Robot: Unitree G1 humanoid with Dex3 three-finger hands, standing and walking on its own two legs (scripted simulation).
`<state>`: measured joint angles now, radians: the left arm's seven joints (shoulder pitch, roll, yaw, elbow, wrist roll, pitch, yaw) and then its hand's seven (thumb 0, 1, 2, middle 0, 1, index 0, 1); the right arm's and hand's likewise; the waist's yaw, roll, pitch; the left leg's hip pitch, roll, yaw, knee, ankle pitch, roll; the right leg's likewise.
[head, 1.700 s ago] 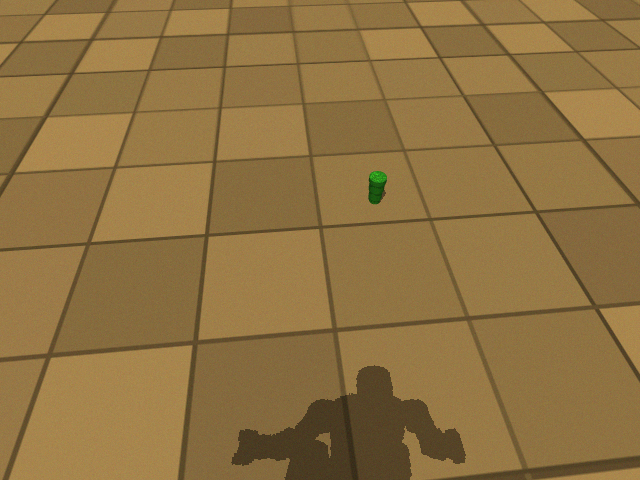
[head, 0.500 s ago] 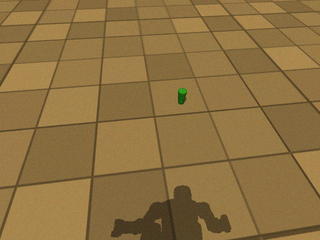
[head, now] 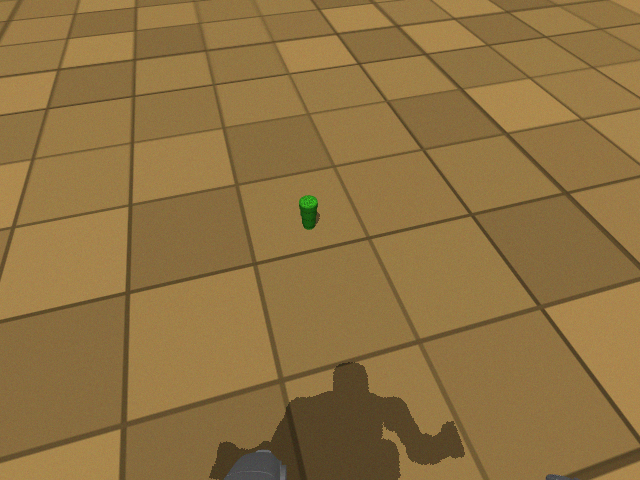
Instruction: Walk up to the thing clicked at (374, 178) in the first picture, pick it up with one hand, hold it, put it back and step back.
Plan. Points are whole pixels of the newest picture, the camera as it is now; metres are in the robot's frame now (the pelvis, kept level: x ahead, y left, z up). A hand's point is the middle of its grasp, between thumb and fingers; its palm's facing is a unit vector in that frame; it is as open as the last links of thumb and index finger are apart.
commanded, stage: walk up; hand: left
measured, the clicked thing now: (308, 214) +1.17 +0.11 -0.70
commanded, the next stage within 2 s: none
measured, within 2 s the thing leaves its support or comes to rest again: neither
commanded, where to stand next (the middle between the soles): +0.80 -0.05 m, yaw -7 degrees
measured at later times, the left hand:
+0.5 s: hand (192, 312) +0.39 +0.25 -0.13, palm faces -0.20 -0.90 -0.40, open 7.4 cm
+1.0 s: hand (204, 264) +0.51 +0.27 -0.16, palm faces -0.18 -0.92 -0.36, open 7.4 cm
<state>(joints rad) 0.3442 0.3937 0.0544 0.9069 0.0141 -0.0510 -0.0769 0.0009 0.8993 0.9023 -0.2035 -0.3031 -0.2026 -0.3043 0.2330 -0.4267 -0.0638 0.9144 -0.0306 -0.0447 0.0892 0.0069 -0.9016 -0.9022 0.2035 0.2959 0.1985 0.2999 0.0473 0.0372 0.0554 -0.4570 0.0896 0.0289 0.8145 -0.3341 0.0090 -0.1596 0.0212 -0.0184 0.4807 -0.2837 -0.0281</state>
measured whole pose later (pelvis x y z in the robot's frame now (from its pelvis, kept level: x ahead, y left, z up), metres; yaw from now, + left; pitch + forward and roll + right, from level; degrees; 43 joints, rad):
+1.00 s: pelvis +0.44 +0.00 -0.01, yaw -8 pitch -3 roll +0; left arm 0.33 0.45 0.04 0.92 0.01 -0.05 -0.04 0.00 0.90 0.90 -0.20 -0.30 -0.20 -0.30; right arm 0.30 -0.40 -0.06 0.84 -0.01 -0.09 0.06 0.00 -0.90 -0.90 0.21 0.30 0.20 0.30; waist 0.00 -0.06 0.06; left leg -0.33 0.05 0.09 0.63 -0.26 0.02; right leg -0.40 -0.02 0.03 1.08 -0.43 -0.04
